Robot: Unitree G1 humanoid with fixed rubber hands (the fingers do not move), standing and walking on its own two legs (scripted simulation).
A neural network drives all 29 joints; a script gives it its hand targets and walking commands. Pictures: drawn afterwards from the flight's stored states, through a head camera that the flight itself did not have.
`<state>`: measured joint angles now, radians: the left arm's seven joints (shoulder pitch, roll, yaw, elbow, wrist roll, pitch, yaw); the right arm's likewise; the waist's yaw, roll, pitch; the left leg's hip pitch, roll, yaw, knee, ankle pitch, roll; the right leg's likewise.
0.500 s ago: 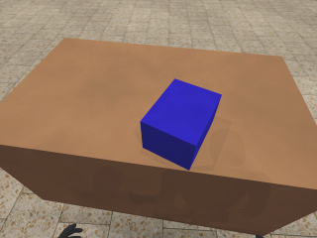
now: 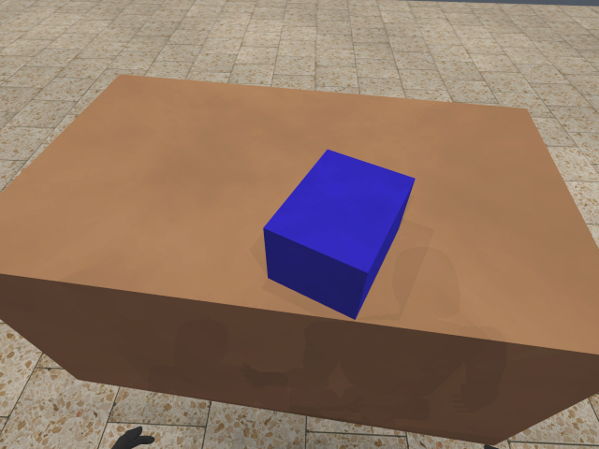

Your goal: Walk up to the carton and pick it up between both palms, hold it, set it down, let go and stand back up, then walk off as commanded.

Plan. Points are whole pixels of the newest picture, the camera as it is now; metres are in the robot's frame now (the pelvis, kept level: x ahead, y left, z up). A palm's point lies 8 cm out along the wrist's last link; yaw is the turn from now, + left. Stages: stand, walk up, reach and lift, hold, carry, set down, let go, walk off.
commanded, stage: walk up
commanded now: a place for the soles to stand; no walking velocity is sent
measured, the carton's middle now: (340, 229) +0.50 -0.05 -0.04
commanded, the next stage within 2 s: none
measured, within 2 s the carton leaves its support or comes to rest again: neither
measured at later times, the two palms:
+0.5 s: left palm out of the picture +0.10 +0.27 -0.10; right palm out of the picture +0.09 -0.27 -0.11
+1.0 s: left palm out of the picture +0.08 +0.27 -0.10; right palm out of the picture +0.08 -0.27 -0.11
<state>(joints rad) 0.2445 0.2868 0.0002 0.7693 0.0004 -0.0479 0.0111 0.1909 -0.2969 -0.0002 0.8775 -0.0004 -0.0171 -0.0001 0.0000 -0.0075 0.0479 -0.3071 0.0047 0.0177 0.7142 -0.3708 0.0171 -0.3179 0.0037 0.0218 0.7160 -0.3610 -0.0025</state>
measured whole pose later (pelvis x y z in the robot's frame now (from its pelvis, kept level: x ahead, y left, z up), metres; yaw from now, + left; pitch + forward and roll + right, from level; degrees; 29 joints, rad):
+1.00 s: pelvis -0.01 +0.01 +0.00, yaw -1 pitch -3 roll +0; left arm 0.28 0.29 0.00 0.77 0.00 -0.06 0.02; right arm 0.19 -0.30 0.00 0.86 0.00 -0.01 0.00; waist 0.00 0.00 0.05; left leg -0.30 0.01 0.04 0.73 -0.37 0.02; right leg -0.32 0.01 0.04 0.72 -0.35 0.00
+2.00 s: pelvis -0.02 +0.01 +0.00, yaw -2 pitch -4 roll +0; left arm 0.29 0.30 0.00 0.77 0.00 -0.06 0.02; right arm 0.19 -0.31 0.00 0.89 0.00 -0.02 0.00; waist 0.00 0.00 0.05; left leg -0.30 0.01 0.05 0.73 -0.37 0.03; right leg -0.32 0.01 0.06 0.72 -0.34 0.00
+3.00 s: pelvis -0.01 +0.01 +0.00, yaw -3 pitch -4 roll +0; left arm 0.30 0.31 0.00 0.77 0.00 -0.06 0.02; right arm 0.19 -0.32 0.00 0.86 0.00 0.00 0.00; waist 0.00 0.00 0.05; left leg -0.31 0.02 0.07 0.75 -0.39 0.03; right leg -0.33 0.02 0.08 0.74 -0.36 0.00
